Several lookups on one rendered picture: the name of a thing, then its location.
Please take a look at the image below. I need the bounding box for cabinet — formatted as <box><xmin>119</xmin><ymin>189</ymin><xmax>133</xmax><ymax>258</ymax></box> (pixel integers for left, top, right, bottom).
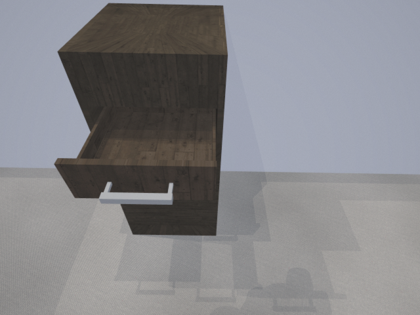
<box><xmin>57</xmin><ymin>3</ymin><xmax>228</xmax><ymax>236</ymax></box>

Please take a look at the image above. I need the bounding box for handle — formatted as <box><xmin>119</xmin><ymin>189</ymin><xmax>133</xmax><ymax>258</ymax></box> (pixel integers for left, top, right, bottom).
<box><xmin>99</xmin><ymin>182</ymin><xmax>173</xmax><ymax>205</ymax></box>

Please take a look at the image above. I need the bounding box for drawer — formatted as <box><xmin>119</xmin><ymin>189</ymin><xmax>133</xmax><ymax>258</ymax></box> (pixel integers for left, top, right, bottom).
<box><xmin>54</xmin><ymin>106</ymin><xmax>217</xmax><ymax>200</ymax></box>

